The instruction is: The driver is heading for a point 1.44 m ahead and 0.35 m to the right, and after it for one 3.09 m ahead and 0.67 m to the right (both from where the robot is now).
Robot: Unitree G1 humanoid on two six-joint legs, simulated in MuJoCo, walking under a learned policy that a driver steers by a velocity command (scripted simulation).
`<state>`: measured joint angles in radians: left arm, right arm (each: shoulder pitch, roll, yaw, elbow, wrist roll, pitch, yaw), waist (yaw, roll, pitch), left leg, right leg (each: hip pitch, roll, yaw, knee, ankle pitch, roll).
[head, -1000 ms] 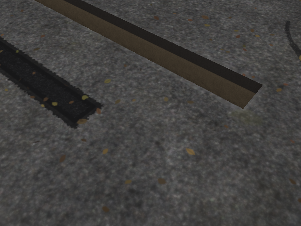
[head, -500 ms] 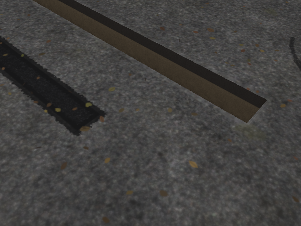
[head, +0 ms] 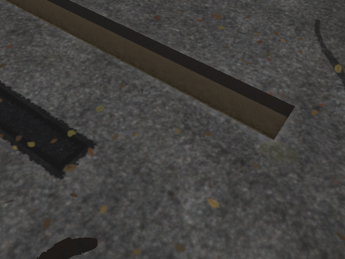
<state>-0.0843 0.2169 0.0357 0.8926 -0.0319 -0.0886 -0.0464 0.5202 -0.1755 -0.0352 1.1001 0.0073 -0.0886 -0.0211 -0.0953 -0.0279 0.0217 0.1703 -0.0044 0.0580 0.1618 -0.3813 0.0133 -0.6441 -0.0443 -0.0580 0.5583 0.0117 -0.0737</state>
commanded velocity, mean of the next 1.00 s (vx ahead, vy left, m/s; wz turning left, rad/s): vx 0.49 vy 0.00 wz -0.12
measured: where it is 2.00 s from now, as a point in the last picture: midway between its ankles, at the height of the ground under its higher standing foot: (188, 122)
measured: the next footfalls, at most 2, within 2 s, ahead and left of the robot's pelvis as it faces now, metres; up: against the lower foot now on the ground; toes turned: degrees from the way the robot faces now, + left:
right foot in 0.06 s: +0.24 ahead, -0.12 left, +0.00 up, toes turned -3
left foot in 0.60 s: +0.54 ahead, +0.13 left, +0.00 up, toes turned +3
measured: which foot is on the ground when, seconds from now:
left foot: down 0.00-0.08, up 0.10-0.58, down 0.60-1.00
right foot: up 0.00-0.04, down 0.06-0.62, up 0.64-1.00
